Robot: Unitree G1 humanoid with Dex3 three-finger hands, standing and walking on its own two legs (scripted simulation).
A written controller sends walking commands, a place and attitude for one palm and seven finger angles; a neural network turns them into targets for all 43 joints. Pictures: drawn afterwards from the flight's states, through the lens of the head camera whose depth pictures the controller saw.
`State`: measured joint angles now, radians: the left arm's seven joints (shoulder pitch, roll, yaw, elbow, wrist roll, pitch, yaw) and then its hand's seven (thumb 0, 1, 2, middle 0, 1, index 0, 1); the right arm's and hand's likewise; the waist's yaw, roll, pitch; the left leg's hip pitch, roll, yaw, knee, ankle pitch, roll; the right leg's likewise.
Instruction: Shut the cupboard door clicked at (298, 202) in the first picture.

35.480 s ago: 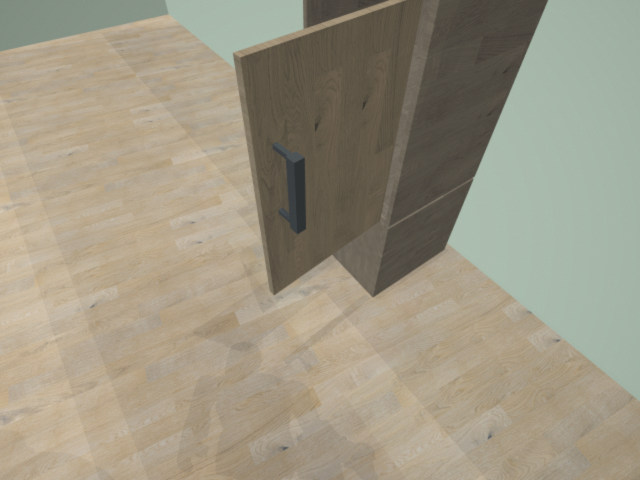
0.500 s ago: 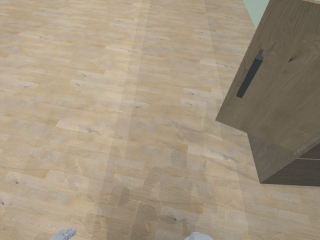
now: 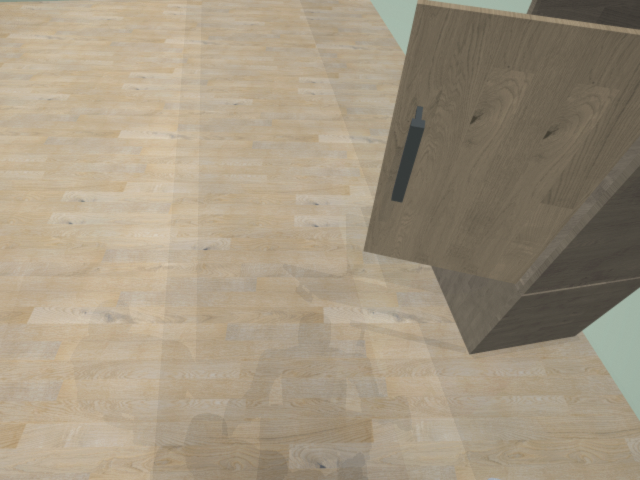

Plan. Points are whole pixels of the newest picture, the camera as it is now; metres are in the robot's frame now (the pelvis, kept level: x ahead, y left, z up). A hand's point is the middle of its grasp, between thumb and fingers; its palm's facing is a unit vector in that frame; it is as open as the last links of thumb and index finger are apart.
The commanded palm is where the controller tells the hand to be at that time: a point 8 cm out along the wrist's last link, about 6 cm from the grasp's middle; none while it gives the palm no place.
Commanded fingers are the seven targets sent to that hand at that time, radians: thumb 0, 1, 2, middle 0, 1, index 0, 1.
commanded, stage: turn to face it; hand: left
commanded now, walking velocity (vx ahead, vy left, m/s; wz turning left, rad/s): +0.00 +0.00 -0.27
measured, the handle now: (407, 156) +0.65 -0.12 +0.01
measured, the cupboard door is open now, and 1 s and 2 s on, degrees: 66 66 66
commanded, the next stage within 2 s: take the last steps up to it in 0.12 s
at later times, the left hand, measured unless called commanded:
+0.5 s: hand out of the picture +0.11 +0.15 -0.15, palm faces -0.12 -0.96 -0.24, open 7.3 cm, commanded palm none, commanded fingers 0.00 0.90 0.90 -0.20 -0.30 -0.20 -0.30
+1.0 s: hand (278, 387) +0.27 +0.08 -0.16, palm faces -0.24 -0.95 -0.19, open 7.4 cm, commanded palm none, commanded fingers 0.00 0.90 0.90 -0.20 -0.30 -0.20 -0.30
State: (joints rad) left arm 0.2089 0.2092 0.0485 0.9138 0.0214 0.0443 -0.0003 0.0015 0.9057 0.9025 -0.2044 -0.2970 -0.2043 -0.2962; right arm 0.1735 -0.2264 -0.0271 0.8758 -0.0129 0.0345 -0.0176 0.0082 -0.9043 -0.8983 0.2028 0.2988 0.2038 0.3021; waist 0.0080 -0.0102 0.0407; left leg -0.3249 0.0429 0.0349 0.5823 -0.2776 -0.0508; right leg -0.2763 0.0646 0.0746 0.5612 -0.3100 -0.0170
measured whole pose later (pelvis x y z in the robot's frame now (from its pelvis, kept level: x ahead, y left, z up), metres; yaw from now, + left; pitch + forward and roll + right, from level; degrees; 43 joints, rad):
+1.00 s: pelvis +0.15 -0.09 +0.01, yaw -15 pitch +0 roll -2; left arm 0.18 0.23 0.08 0.98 0.03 0.04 -0.04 0.00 0.91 0.90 -0.20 -0.30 -0.20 -0.29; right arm 0.30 -0.17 -0.02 1.00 -0.05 -0.02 -0.03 0.01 -0.90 -0.90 0.21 0.30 0.21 0.30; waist -0.02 -0.01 0.06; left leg -0.20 0.14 0.18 0.46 -0.25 -0.02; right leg -0.54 -0.08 -0.01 0.98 -0.27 0.02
